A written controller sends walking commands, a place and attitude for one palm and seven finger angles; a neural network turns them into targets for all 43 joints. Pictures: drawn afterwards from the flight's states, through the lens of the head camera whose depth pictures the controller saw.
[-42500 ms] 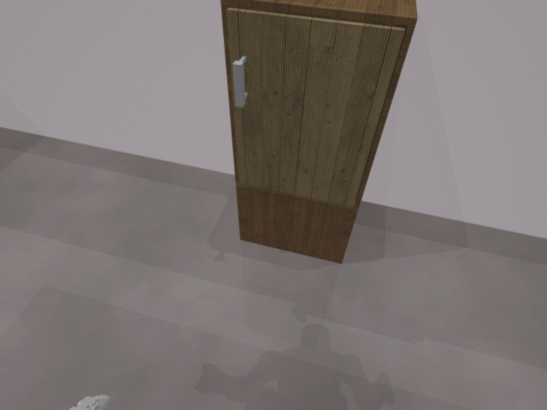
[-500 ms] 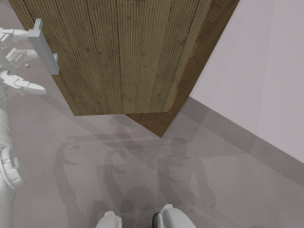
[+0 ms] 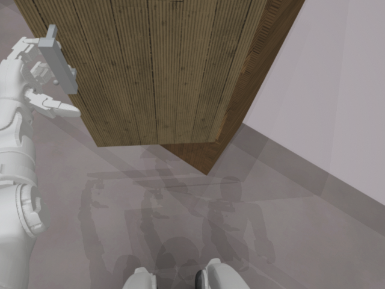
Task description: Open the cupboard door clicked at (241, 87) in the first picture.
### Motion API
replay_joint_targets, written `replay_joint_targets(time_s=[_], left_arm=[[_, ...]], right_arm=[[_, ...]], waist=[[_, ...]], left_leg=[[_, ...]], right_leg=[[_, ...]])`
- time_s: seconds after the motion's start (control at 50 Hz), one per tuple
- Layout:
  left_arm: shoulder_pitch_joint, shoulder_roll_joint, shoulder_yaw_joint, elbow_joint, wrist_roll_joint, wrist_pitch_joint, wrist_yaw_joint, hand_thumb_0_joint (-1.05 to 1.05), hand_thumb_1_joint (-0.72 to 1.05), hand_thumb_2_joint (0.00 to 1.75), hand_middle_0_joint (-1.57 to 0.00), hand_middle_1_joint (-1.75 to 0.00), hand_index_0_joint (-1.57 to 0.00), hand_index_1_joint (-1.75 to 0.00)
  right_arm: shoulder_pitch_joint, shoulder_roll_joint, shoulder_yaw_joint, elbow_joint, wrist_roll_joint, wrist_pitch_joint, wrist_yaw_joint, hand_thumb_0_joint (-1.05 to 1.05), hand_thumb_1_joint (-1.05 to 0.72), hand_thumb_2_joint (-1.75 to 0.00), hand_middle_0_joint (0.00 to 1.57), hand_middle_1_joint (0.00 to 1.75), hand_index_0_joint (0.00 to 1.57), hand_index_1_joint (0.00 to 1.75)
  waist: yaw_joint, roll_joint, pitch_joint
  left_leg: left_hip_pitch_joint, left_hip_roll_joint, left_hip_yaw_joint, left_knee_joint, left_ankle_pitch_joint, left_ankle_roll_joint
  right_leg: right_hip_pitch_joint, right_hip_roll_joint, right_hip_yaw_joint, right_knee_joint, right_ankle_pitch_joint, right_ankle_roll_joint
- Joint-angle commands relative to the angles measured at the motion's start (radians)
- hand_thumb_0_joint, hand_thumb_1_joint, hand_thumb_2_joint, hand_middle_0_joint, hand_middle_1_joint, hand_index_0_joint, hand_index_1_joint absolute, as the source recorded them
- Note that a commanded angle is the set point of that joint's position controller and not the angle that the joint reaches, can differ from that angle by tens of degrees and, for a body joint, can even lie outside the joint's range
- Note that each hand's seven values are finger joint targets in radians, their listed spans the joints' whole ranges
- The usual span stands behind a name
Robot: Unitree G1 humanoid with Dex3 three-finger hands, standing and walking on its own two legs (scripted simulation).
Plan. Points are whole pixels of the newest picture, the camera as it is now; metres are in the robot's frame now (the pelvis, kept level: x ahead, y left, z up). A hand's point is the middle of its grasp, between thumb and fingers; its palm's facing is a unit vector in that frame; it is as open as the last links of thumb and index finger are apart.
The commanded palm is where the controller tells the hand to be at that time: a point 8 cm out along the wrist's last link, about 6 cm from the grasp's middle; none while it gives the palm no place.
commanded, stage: slide the fingers in behind the handle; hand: left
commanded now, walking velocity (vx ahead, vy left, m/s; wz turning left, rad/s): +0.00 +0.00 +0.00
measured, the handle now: (62, 61) +0.56 +0.23 +0.09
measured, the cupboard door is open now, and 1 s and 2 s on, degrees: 39 39 41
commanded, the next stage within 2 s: close the thumb around the handle in 0.84 s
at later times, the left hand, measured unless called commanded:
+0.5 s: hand (70, 83) +0.50 +0.20 +0.09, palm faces +0.01 -1.00 +0.00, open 14.0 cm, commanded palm +0.47 +0.25 +0.09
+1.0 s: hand (67, 83) +0.50 +0.21 +0.09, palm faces +0.01 -1.00 -0.01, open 14.0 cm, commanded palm +0.47 +0.25 +0.09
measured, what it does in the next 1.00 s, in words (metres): stands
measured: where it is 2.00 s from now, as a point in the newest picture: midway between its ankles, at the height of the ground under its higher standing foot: outside the picture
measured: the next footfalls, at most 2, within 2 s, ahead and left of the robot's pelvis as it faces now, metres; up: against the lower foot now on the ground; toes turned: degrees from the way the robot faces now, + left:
none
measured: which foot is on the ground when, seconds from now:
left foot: down 0.00-1.00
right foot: down 0.00-1.00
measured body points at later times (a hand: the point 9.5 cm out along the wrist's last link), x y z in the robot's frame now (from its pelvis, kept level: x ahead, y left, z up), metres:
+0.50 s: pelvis +0.00 +0.00 +0.00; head +0.11 +0.02 +0.44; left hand +0.49 +0.26 +0.10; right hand +0.01 -0.27 -0.11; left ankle -0.01 +0.10 -0.69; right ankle +0.01 -0.12 -0.69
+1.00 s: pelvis +0.00 +0.00 +0.00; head +0.12 +0.01 +0.44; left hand +0.49 +0.26 +0.09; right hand +0.00 -0.27 -0.11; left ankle -0.01 +0.10 -0.69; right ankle +0.01 -0.12 -0.69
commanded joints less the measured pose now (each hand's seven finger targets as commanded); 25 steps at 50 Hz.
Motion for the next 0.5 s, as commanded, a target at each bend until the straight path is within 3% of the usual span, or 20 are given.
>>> replay_joint_targets(time_s=[0.0,0.02,0.04,0.06,0.1,0.12,0.18,0.2,0.26,0.28,0.36,0.48], left_arm=[[-0.423,0.307,0.045,-0.225,0.002,-0.054,0.025,0.00,-0.50,0.30,-0.30,-1.20,-0.30,-1.20],[-0.398,0.319,0.054,-0.222,0.009,-0.053,0.031,0.00,-0.50,0.30,-0.30,-1.20,-0.30,-1.20],[-0.401,0.293,0.038,-0.224,0.006,-0.051,0.035,0.00,-0.50,0.30,-0.30,-1.20,-0.30,-1.20],[-0.416,0.317,0.054,-0.256,0.005,-0.058,0.041,0.00,-0.50,0.30,-0.30,-1.20,-0.30,-1.20],[-0.393,0.303,0.063,-0.283,-0.005,-0.074,0.045,0.00,-0.50,0.30,-0.30,-1.20,-0.30,-1.20],[-0.361,0.302,0.069,-0.268,-0.009,-0.073,0.045,0.00,-0.50,0.30,-0.30,-1.20,-0.30,-1.20],[-0.348,0.256,0.038,-0.255,-0.019,-0.068,0.036,0.00,-0.50,0.30,-0.30,-1.20,-0.30,-1.20],[-0.344,0.236,0.023,-0.248,-0.016,-0.062,0.034,0.00,-0.50,0.30,-0.30,-1.20,-0.30,-1.20],[-0.331,0.195,-0.006,-0.261,-0.018,-0.052,0.034,0.00,-0.50,0.30,-0.30,-1.20,-0.30,-1.20],[-0.341,0.149,-0.037,-0.272,-0.026,-0.054,0.033,0.00,-0.50,0.30,-0.30,-1.20,-0.30,-1.20],[-0.413,0.155,-0.028,-0.262,-0.027,-0.063,0.062,0.00,-0.50,0.30,-0.30,-1.20,-0.30,-1.20],[-0.416,0.195,-0.002,-0.244,0.007,-0.084,0.099,0.00,-0.50,0.30,-0.30,-1.20,-0.30,-1.20]], right_arm=[[0.171,-0.180,-0.073,-0.051,-0.007,-0.012,-0.010,0.00,-0.90,-0.90,0.20,0.30,0.20,0.30],[0.172,-0.179,-0.073,-0.057,-0.006,-0.010,-0.008,0.00,-0.90,-0.90,0.20,0.30,0.20,0.30],[0.166,-0.175,-0.072,-0.060,-0.006,-0.010,-0.006,0.00,-0.90,-0.90,0.20,0.30,0.20,0.30],[0.167,-0.177,-0.074,-0.060,-0.007,-0.011,-0.006,0.00,-0.90,-0.90,0.20,0.30,0.20,0.30],[0.169,-0.173,-0.079,-0.069,-0.007,-0.010,-0.003,0.00,-0.90,-0.90,0.20,0.30,0.20,0.30],[0.165,-0.174,-0.078,-0.072,-0.006,-0.011,-0.002,0.00,-0.90,-0.90,0.20,0.30,0.20,0.30],[0.166,-0.172,-0.079,-0.070,-0.004,-0.008,-0.001,0.00,-0.90,-0.90,0.20,0.30,0.20,0.30],[0.162,-0.171,-0.079,-0.067,-0.003,-0.007,0.000,0.00,-0.90,-0.90,0.20,0.30,0.20,0.30],[0.163,-0.170,-0.085,-0.065,-0.003,-0.005,0.003,0.00,-0.90,-0.90,0.20,0.30,0.20,0.30],[0.161,-0.167,-0.083,-0.067,-0.003,-0.007,0.004,0.00,-0.90,-0.90,0.20,0.30,0.20,0.30],[0.158,-0.169,-0.085,-0.044,-0.006,-0.012,0.003,0.00,-0.90,-0.90,0.20,0.30,0.20,0.30],[0.162,-0.165,-0.080,-0.042,-0.011,-0.022,0.004,0.00,-0.90,-0.90,0.20,0.30,0.20,0.30]], waist=[[0.008,0.153,-0.463],[0.021,0.170,-0.462],[0.010,0.164,-0.448],[0.016,0.163,-0.464],[0.023,0.150,-0.507],[0.030,0.137,-0.498],[0.017,0.112,-0.460],[0.017,0.139,-0.442],[0.015,0.127,-0.424],[0.008,0.148,-0.425],[-0.006,0.106,-0.386],[0.007,0.119,-0.431]], left_leg=[[0.306,-0.025,-0.053,-0.095,0.453,0.012],[0.310,-0.026,-0.055,-0.097,0.470,0.008],[0.305,-0.025,-0.047,-0.096,0.457,0.011],[0.306,-0.024,-0.049,-0.096,0.461,0.010],[0.328,-0.024,-0.047,-0.093,0.505,0.010],[0.312,-0.025,-0.043,-0.095,0.495,0.010],[0.294,-0.026,-0.040,-0.100,0.487,0.015],[0.304,-0.025,-0.040,-0.105,0.481,0.012],[0.323,-0.022,-0.042,-0.112,0.482,0.012],[0.346,-0.023,-0.043,-0.109,0.499,0.012],[0.322,-0.022,-0.056,-0.113,0.426,0.009],[0.298,-0.032,-0.052,-0.101,0.439,0.012]], right_leg=[[0.221,0.027,0.037,-0.064,0.357,-0.008],[0.221,0.026,0.035,-0.061,0.361,-0.011],[0.217,0.028,0.036,-0.067,0.360,-0.008],[0.234,0.028,0.038,-0.064,0.368,-0.008],[0.267,0.031,0.040,-0.061,0.413,-0.009],[0.280,0.032,0.041,-0.062,0.416,-0.009],[0.286,0.033,0.040,-0.067,0.424,-0.010],[0.258,0.031,0.036,-0.069,0.406,-0.009],[0.240,0.032,0.031,-0.078,0.391,-0.009],[0.221,0.033,0.029,-0.077,0.390,-0.012],[0.191,0.031,0.026,-0.081,0.330,-0.009],[0.231,0.024,0.037,-0.062,0.359,-0.012]])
